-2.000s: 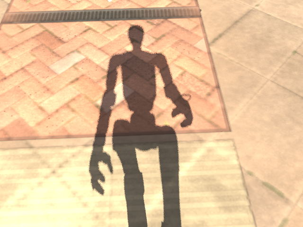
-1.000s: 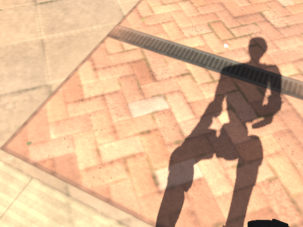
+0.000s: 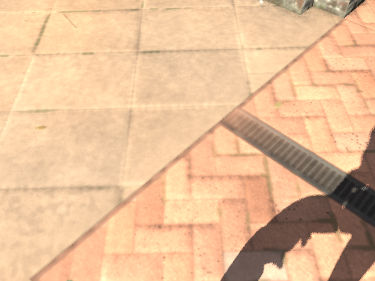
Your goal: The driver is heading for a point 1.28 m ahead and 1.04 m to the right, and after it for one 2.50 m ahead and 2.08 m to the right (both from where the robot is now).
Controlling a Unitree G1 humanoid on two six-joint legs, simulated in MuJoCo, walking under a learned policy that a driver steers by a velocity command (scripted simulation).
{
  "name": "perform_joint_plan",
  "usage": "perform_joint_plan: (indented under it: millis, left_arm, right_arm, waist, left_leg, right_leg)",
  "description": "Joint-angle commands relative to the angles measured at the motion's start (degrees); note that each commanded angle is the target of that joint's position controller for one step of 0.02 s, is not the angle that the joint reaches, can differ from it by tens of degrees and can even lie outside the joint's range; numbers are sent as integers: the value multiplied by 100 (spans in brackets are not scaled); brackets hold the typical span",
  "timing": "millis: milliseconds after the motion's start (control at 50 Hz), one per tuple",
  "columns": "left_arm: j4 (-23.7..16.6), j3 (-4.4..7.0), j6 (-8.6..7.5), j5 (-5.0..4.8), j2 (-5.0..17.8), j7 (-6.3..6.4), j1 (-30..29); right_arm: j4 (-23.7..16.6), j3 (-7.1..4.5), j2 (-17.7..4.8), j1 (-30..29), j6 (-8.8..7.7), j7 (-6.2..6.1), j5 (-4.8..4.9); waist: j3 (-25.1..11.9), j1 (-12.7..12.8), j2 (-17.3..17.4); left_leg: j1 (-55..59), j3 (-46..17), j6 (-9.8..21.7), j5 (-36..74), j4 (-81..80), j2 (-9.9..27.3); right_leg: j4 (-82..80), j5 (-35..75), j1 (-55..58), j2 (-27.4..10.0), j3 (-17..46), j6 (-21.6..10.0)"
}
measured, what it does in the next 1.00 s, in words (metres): walks ahead, turning right: left foot, then right foot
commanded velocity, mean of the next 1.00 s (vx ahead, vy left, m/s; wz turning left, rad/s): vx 0.50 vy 0.00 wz -0.52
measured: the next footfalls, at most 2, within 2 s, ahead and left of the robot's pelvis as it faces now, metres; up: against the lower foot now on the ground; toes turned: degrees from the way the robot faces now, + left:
left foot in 0.14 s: +0.23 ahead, +0.12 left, +0.00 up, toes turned -5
right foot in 0.66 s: +0.44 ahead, -0.16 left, +0.00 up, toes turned -28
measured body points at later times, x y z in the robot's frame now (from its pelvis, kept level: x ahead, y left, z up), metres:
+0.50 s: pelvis +0.24 +0.02 +0.00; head +0.27 +0.02 +0.45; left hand +0.47 +0.22 -0.11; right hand +0.16 -0.24 -0.13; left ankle +0.19 +0.12 -0.75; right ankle +0.33 -0.15 -0.68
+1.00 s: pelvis +0.47 -0.12 +0.00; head +0.49 -0.15 +0.45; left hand +0.63 +0.10 -0.12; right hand +0.47 -0.43 -0.11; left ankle +0.68 -0.05 -0.68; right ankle +0.40 -0.14 -0.75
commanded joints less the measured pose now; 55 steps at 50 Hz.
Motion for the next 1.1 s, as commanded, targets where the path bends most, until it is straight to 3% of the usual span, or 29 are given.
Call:
perform_joint_plan:
  millis: [20, 80, 100, 120, 140, 160, 180, 200, 220, 260, 340, 420, 500, 560, 600, 640, 660, 680, 700, 720, 740, 760, 780, 820, 880, 940, 1000, 1100]
  left_arm:
    - [-264, 209, -51, 18, 964, 41, 122]
    - [-307, 261, -2, 71, 1094, 86, 33]
    - [-336, 281, 10, 73, 1139, 98, -64]
    - [-357, 277, 8, 47, 1106, 87, -134]
    - [-487, 231, -19, -15, 900, 62, -208]
    - [-744, 114, -32, -174, 351, 65, -12]
    - [-770, 192, 51, -83, 683, 102, 228]
    - [-644, 248, 138, 27, 870, 105, 27]
    - [-653, 234, 156, 55, 744, 38, -232]
    - [-689, 250, 264, 157, 643, -55, -393]
    - [-887, 238, 420, 190, 526, -179, -816]
    - [-1178, 198, 447, 186, 493, -258, -1563]
    - [-1465, 93, 415, 188, 405, -348, -2338]
    - [-1647, 81, 407, 216, 467, -374, -2702]
    - [-1692, 105, 407, 241, 523, -348, -2683]
    - [-1546, 189, 377, 260, 657, -275, -2040]
    - [-1281, 276, 314, 291, 773, -210, -1185]
    - [-1011, 445, 282, 347, 1227, -107, -220]
    - [-1119, 598, 298, 248, 1947, -36, -456]
    - [-1194, 602, 362, 92, 1883, -7, -184]
    - [-1075, 550, 375, 78, 1695, 41, -443]
    - [-1054, 464, 349, 43, 1365, 60, -690]
    - [-1089, 411, 311, 29, 1191, 74, -951]
    - [-1142, 331, 222, -16, 998, 65, -1158]
    - [-1049, 366, 111, -16, 1145, 36, -884]
    - [-954, 372, 108, -14, 1169, 45, -486]
    - [-887, 382, 109, -16, 1193, 63, -159]
    - [-833, 394, 127, 61, 1280, 140, 204]
  right_arm:
    - [-479, -20, -303, -567, -93, -32, 56]
    - [-535, -72, -484, -514, -169, -93, 87]
    - [-450, -108, -560, -190, -211, -121, 87]
    - [-254, -175, -695, 433, -283, -176, 47]
    - [-119, -286, -1059, 1251, -365, -262, -84]
    - [-162, -407, -1566, 1761, -334, -337, -200]
    - [-111, -452, -1546, 1649, -219, -323, -78]
    - [-199, -323, -966, 1272, -187, -290, -21]
    - [-219, -248, -643, 973, -214, -261, 25]
    - [-155, -197, -458, 842, -286, -275, 48]
    - [39, -260, -553, 1104, -445, -263, 135]
    - [217, -291, -578, 1373, -431, -249, 106]
    - [331, -336, -722, 1540, -408, -255, 97]
    - [466, -382, -860, 1799, -332, -289, 91]
    - [533, -405, -971, 1863, -251, -317, 80]
    - [578, -449, -1172, 1883, -147, -339, 78]
    - [547, -450, -1211, 1827, -92, -338, 107]
    - [385, -398, -1047, 1845, -88, -326, 82]
    - [-62, -263, -362, 1969, -131, -199, 89]
    - [-214, -356, -872, 1241, -193, -183, 50]
    - [-330, -334, -801, 908, -252, -161, 140]
    - [-260, -295, -735, 1000, -306, -179, 144]
    - [-197, -302, -723, 1067, -266, -191, 75]
    - [-151, -296, -680, 1330, -60, -164, -64]
    - [-274, -275, -550, 1050, 97, -120, -71]
    - [-531, -263, -557, 276, 111, -108, -56]
    - [-708, -226, -539, -296, 81, -79, -26]
    - [-1024, -161, -577, -1025, -22, -40, 39]
  waist:
    - [53, -48, -639]
    - [-27, -177, -727]
    - [-123, -341, -732]
    - [-409, -627, -509]
    - [-1023, -956, -12]
    - [-1720, -1015, 953]
    - [-1753, -801, 1239]
    - [-1011, -656, 439]
    - [-487, -577, 184]
    - [-160, -383, 416]
    - [-144, -282, 281]
    - [61, -377, 223]
    - [239, -545, 251]
    - [330, -650, 233]
    - [248, -596, 288]
    - [-212, -286, 377]
    - [-712, 106, 198]
    - [-1364, 470, -355]
    - [-1690, 9, -1738]
    - [-1832, 411, -806]
    - [-1035, 230, -566]
    - [-539, -30, -271]
    - [-337, -261, -173]
    - [-406, -530, -305]
    - [-292, -523, -294]
    - [-23, -271, -421]
    - [-1, -44, -507]
    - [54, 185, -587]
  left_leg:
    - [511, 285, -85, 268, -535, -307]
    - [983, 145, 31, -256, -965, -395]
    - [1454, 143, 97, -433, -1226, -470]
    - [2362, 121, 226, -387, -1634, -492]
    - [3587, -669, 491, -841, -1842, 318]
    - [5024, -2516, 859, -1586, -2159, 1821]
    - [4772, -3763, 1256, -1957, -2555, 2217]
    - [4151, -3098, 1181, -2271, -2603, 1908]
    - [3520, -2301, 1073, -1833, -2790, 1588]
    - [2907, -1278, 856, -809, -3054, 1184]
    - [2895, -369, 917, 415, -3251, 1082]
    - [3042, 308, 947, 795, -3334, 1006]
    - [3096, 872, 845, 981, -3294, 988]
    - [3547, 1116, 761, 1438, -3066, 1127]
    - [3846, 1339, 677, 2704, -2543, 1163]
    - [3991, 1528, 623, 4346, -1228, 1159]
    - [3615, 1659, 519, 4095, 7, 1058]
    - [2382, 1668, 328, 2324, 1705, 902]
    - [-226, 1344, -41, -2685, 3608, -227]
    - [-835, 112, -31, -2535, 4043, -343]
    - [-1125, 1, 38, -1856, 3879, -41]
    - [-807, 23, 58, -1441, 3307, 157]
    - [-428, -8, 28, -1362, 2933, 265]
    - [155, -20, -93, -1365, 2580, 287]
    - [20, 93, -225, -1009, 2040, 222]
    - [-474, 96, -302, -336, 1240, 185]
    - [-600, 53, -294, 204, 499, 45]
    - [-399, 48, -170, 241, -402, -261]
  right_leg:
    - [-206, 2215, -373, -1354, 1058, -714]
    - [237, 2303, -176, -1516, 1417, -618]
    - [529, 2344, -222, -1497, 1487, -553]
    - [1256, 2438, -425, -1259, 1342, -435]
    - [2559, 1753, -1053, -881, 1038, -292]
    - [4182, -733, -2598, -162, 336, -66]
    - [5020, -1926, -3367, -114, 237, -111]
    - [5343, -1513, -3520, -497, 441, -150]
    - [5237, -1074, -3459, -671, 438, -99]
    - [5005, -713, -3214, -885, 348, 38]
    - [5024, -92, -3479, -962, 261, 212]
    - [4354, 605, -3902, -1014, 153, 318]
    - [3061, 1158, -3485, -969, -219, 198]
    - [2493, 735, -3291, -853, -526, -25]
    - [2237, 198, -2951, -610, -747, -234]
    - [2036, -387, -2073, -150, -926, -503]
    - [1599, -192, -970, 69, -885, -672]
    - [1338, -737, 583, -655, 257, -946]
    - [832, -764, 2138, -2319, 3328, -1684]
    - [243, -333, 2146, -2469, 4200, -1790]
    - [248, 342, 1599, -2324, 3192, -1667]
    - [204, 1150, 776, -2065, 2577, -1455]
    - [136, 1632, 219, -1752, 2135, -1277]
    - [-15, 2170, -357, -1441, 1698, -1215]
    - [-207, 2077, -621, -1212, 1529, -1210]
    - [-331, 1746, -479, -1126, 1648, -1085]
    - [-203, 1840, -131, -1089, 1746, -962]
    - [257, 2565, 356, -1202, 2052, -886]
Keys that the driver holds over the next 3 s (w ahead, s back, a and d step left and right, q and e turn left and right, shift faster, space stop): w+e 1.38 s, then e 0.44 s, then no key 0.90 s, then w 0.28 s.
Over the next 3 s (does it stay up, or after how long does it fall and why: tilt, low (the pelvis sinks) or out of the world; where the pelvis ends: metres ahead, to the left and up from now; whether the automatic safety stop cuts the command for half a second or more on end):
stays up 0.82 -0.45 -0.01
